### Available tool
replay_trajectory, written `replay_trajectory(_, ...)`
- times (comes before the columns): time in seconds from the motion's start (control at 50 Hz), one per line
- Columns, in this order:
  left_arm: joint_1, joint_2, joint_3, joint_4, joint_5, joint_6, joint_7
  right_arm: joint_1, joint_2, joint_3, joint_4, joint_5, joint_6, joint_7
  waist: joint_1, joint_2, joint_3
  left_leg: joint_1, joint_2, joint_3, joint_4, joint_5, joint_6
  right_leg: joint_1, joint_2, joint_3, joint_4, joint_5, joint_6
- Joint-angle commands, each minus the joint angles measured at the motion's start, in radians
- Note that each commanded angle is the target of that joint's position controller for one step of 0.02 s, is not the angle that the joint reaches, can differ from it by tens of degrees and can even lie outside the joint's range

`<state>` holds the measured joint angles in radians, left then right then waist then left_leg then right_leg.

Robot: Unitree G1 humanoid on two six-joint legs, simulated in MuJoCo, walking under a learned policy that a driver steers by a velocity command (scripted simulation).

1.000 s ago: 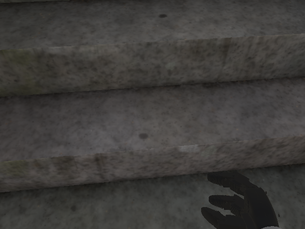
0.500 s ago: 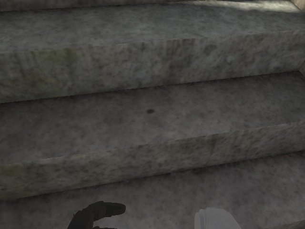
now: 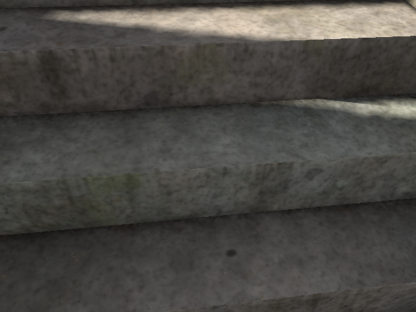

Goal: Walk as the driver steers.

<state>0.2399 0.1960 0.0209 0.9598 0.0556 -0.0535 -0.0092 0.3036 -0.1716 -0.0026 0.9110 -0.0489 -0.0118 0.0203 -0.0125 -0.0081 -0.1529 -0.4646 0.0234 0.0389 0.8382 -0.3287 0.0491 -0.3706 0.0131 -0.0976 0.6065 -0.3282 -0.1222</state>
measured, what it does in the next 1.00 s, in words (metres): climbs: left foot, then right foot 0.19 m higher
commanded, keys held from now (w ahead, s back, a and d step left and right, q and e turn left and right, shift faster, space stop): w+shift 1.00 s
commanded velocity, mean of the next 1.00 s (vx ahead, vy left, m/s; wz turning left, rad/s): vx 0.88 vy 0.00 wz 0.00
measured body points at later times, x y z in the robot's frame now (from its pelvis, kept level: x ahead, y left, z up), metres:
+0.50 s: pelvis +0.27 -0.01 +0.11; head +0.27 +0.01 +0.56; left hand +0.45 +0.20 +0.00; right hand +0.33 -0.26 -0.01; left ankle +0.12 +0.14 -0.41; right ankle +0.30 -0.08 -0.54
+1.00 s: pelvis +0.61 +0.00 +0.38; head +0.61 +0.00 +0.83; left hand +0.88 +0.16 +0.36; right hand +0.54 -0.24 +0.24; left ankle +0.52 +0.07 -0.35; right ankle +0.66 -0.14 -0.02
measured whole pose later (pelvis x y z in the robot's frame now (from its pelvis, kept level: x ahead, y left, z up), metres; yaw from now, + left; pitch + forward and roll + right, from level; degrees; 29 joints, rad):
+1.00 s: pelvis +0.61 +0.00 +0.38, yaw -1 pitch +4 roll +1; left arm -0.02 0.05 -0.03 0.52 0.03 -0.07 0.03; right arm 0.50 -0.20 -0.03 1.09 -0.01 -0.12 0.01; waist 0.01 -0.01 -0.08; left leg -0.15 -0.10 0.05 0.49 -0.40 0.10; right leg -1.29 0.09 0.11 2.20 -0.34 -0.17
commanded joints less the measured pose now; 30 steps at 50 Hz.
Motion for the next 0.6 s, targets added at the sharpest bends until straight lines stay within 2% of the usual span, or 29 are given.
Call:
replay_trajectory(0.02,-0.161,0.114,0.024,-0.093,0.008,0.022,-0.057,0.069,-0.124,-0.039,-0.035,0.001,-0.058,0.031,-0.065,-0.017,0.065,0.226,-0.023,-0.049,-0.378,-0.010,0.037,-0.033,-0.222,0.254,-0.061,0.045,-0.235)
replay_trajectory(0.04,-0.081,0.107,0.029,-0.057,0.022,0.036,-0.071,0.164,-0.116,-0.039,0.024,-0.011,-0.076,0.035,-0.045,0.042,0.032,0.366,0.000,-0.106,-0.444,0.010,0.095,-0.139,-0.128,0.152,0.160,0.044,-0.191)
replay_trajectory(0.06,-0.055,0.050,0.019,-0.070,0.043,0.033,-0.095,0.312,-0.174,-0.052,0.079,-0.002,-0.089,0.005,-0.063,0.192,-0.013,0.582,0.239,-0.550,-0.466,-0.012,0.339,-0.472,-0.002,0.073,0.426,0.013,-0.063)
replay_trajectory(0.08,-0.222,0.012,0.020,-0.179,-0.051,-0.034,-0.037,0.368,-0.163,-0.071,0.080,0.041,-0.093,-0.023,-0.134,0.334,0.142,0.619,0.306,-0.787,-0.711,-0.449,0.312,-0.734,0.046,-0.013,0.723,-0.031,0.017)
replay_trajectory(0.1,-0.306,0.015,0.019,-0.196,-0.023,-0.058,-0.026,0.286,-0.120,-0.053,0.063,0.049,-0.090,-0.038,-0.101,0.193,0.223,0.537,0.304,-0.771,-0.710,-0.463,0.296,-0.839,-0.008,0.047,1.010,0.048,0.044)
replay_trajectory(0.12,-0.332,-0.035,0.005,-0.225,-0.014,-0.073,-0.025,0.245,-0.099,-0.051,0.046,0.044,-0.092,-0.051,-0.084,0.115,0.233,0.496,0.277,-0.670,-0.675,-0.336,0.270,-0.899,-0.021,0.075,1.243,0.116,0.046)
replay_trajectory(0.14,-0.326,-0.068,-0.004,-0.255,-0.004,-0.080,-0.030,0.259,-0.081,-0.048,0.046,0.039,-0.098,-0.054,-0.073,0.065,0.208,0.503,0.257,-0.583,-0.636,-0.234,0.256,-0.960,-0.022,0.091,1.442,0.135,0.024)
replay_trajectory(0.16,-0.344,-0.078,-0.013,-0.300,-0.013,-0.062,-0.031,0.316,-0.083,-0.053,0.068,0.023,-0.107,-0.048,-0.093,0.044,0.194,0.548,0.238,-0.501,-0.628,-0.195,0.242,-1.054,-0.009,0.077,1.578,0.068,0.003)
replay_trajectory(0.2,-0.424,-0.112,-0.026,-0.389,-0.007,-0.041,-0.013,0.325,-0.035,-0.040,0.086,0.013,-0.136,-0.038,-0.075,0.016,0.253,0.570,0.251,-0.443,-0.616,-0.068,0.204,-1.232,-0.013,0.139,1.787,-0.065,-0.037)
replay_trajectory(0.22,-0.449,-0.125,-0.036,-0.439,-0.014,-0.027,-0.002,0.337,-0.021,-0.036,0.098,0.010,-0.149,-0.038,-0.061,0.027,0.277,0.550,0.255,-0.404,-0.618,-0.012,0.188,-1.290,-0.017,0.161,1.815,-0.167,-0.050)
replay_trajectory(0.24,-0.496,-0.124,-0.043,-0.486,-0.029,-0.023,0.008,0.339,-0.023,-0.033,0.110,0.012,-0.161,-0.032,-0.050,0.052,0.321,0.521,0.258,-0.357,-0.670,0.045,0.175,-1.325,-0.005,0.149,1.810,-0.260,-0.064)
replay_trajectory(0.26,-0.529,-0.109,-0.050,-0.535,-0.036,-0.016,0.012,0.304,-0.041,-0.032,0.098,0.019,-0.166,-0.029,-0.019,0.035,0.347,0.435,0.250,-0.289,-0.751,0.056,0.153,-1.262,-0.038,0.111,1.667,-0.275,-0.065)
replay_trajectory(0.28,-0.583,-0.109,-0.078,-0.584,-0.044,-0.002,0.013,0.265,-0.047,-0.027,0.112,0.046,-0.153,-0.033,0.009,0.006,0.370,0.225,0.193,-0.161,-0.904,0.107,0.106,-1.030,-0.081,0.027,1.314,-0.218,-0.074)
replay_trajectory(0.3,-0.628,-0.093,-0.078,-0.609,-0.053,0.010,0.012,0.287,-0.041,-0.019,0.120,0.055,-0.135,-0.048,-0.023,0.018,0.348,0.149,0.163,-0.088,-1.012,0.363,0.120,-0.864,-0.060,-0.084,1.199,-0.169,-0.064)
replay_trajectory(0.32,-0.550,-0.109,-0.102,-0.596,-0.077,0.020,0.008,0.207,-0.053,-0.013,0.078,0.082,-0.123,-0.060,0.022,0.028,0.281,-0.026,0.123,0.007,-1.054,0.780,0.124,-0.434,-0.053,-0.151,0.854,-0.156,-0.075)
replay_trajectory(0.34,-0.356,-0.059,-0.073,-0.503,-0.087,0.026,0.008,0.242,-0.114,-0.020,0.050,0.132,-0.134,-0.069,0.063,0.016,0.061,-0.036,0.140,0.018,-0.848,1.619,0.166,-0.011,0.088,-0.235,0.866,-0.159,-0.050)
replay_trajectory(0.36,-0.103,-0.021,-0.042,-0.428,-0.094,0.054,0.025,0.209,-0.290,-0.053,0.030,0.151,-0.164,-0.067,0.208,0.136,-0.185,0.096,0.210,-0.002,-0.589,2.202,0.167,0.198,0.111,-0.183,0.924,-0.096,-0.051)
replay_trajectory(0.38,0.083,0.023,-0.013,-0.397,-0.085,0.057,0.035,0.142,-0.363,-0.099,-0.001,0.159,-0.177,-0.054,0.277,0.271,-0.252,0.310,0.244,-0.050,-0.306,2.288,0.142,0.150,0.083,-0.080,0.666,-0.082,-0.071)
replay_trajectory(0.4,0.115,0.127,0.025,-0.350,-0.026,0.047,0.024,0.140,-0.323,-0.099,-0.016,0.147,-0.192,-0.042,0.266,0.255,-0.319,0.302,0.219,-0.096,-0.045,2.208,0.136,0.255,0.095,0.078,0.524,-0.201,-0.078)
replay_trajectory(0.42,0.165,0.251,0.075,-0.294,0.015,0.033,0.028,0.085,-0.207,-0.091,-0.075,0.112,-0.203,-0.013,0.229,-0.025,-0.277,0.065,0.028,-0.160,0.344,1.423,0.086,0.347,-0.110,0.541,0.199,-0.084,-0.163)
replay_trajectory(0.44,0.152,0.251,0.091,-0.260,-0.001,0.043,0.044,0.026,-0.131,-0.094,-0.154,0.053,-0.213,0.020,0.210,-0.204,-0.296,-0.200,-0.193,-0.224,0.903,0.353,0.078,0.392,-0.253,1.059,-0.227,-0.039,-0.207)
replay_trajectory(0.46,0.009,0.223,0.089,-0.229,-0.010,0.024,0.033,0.027,-0.024,-0.074,-0.231,0.028,-0.201,0.006,0.082,-0.071,-0.282,-0.455,-0.175,-0.338,1.338,0.302,0.072,0.423,-0.344,1.065,-0.249,-0.193,-0.199)
replay_trajectory(0.48,0.035,0.113,0.065,-0.149,-0.033,0.004,0.027,-0.170,0.047,-0.040,-0.324,-0.005,-0.196,0.003,0.087,0.008,-0.109,-0.576,-0.117,-0.272,1.457,0.316,0.119,0.260,-0.294,0.949,-0.254,-0.433,-0.154)
replay_trajectory(0.5,0.064,0.022,0.044,-0.036,-0.020,-0.020,0.027,-0.232,0.157,0.001,-0.378,-0.014,-0.178,-0.002,0.035,0.028,0.102,-0.732,-0.108,-0.288,1.540,0.268,0.151,0.125,-0.274,0.730,-0.231,-0.391,-0.130)
replay_trajectory(0.52,0.120,-0.056,0.022,0.030,-0.014,-0.041,0.018,-0.233,0.238,0.043,-0.390,-0.018,-0.149,-0.016,-0.007,0.021,0.217,-0.838,-0.092,-0.266,1.663,0.186,0.170,0.025,-0.227,0.535,-0.230,-0.183,-0.097)
replay_trajectory(0.54,0.091,-0.118,0.002,0.043,-0.004,-0.054,0.007,-0.210,0.243,0.058,-0.392,0.002,-0.122,-0.024,-0.055,0.009,0.259,-0.845,-0.083,-0.264,1.670,0.130,0.168,-0.072,-0.207,0.390,-0.257,-0.055,-0.059)
replay_trajectory(0.56,0.069,-0.123,-0.008,0.060,0.000,-0.061,-0.010,-0.217,0.220,0.058,-0.400,0.037,-0.091,-0.039,-0.088,-0.035,0.284,-0.855,-0.110,-0.207,1.700,0.013,0.160,-0.143,-0.204,0.288,-0.339,-0.020,-0.048)
replay_trajectory(0.58,0.014,-0.102,-0.015,0.059,-0.002,-0.071,-0.023,-0.296,0.185,0.058,-0.437,0.058,-0.074,-0.053,-0.111,-0.015,0.342,-0.822,-0.110,-0.187,1.613,-0.060,0.148,-0.269,-0.179,0.175,-0.408,0.040,-0.029)
replay_trajectory(0.6,0.032,-0.069,-0.017,0.077,-0.004,-0.079,-0.026,-0.401,0.181,0.065,-0.469,0.072,-0.070,-0.063,-0.095,-0.026,0.368,-0.847,-0.124,-0.136,1.648,-0.101,0.143,-0.316,-0.167,0.127,-0.468,0.135,-0.036)
Keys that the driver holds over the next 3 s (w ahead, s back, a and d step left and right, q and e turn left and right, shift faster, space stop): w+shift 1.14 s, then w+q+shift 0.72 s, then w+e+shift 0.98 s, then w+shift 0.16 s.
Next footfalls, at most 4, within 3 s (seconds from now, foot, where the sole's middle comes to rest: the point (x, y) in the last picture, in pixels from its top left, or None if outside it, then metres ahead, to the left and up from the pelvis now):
0.02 left None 0.01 0.10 -0.76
0.38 right None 0.34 -0.08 -0.57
0.76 left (187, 259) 0.56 0.07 -0.38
1.12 right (250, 126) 0.85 -0.10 -0.19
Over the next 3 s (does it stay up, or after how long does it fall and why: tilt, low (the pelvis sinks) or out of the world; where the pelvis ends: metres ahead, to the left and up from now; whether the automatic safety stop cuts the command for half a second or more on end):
stays up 2.25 0.37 0.95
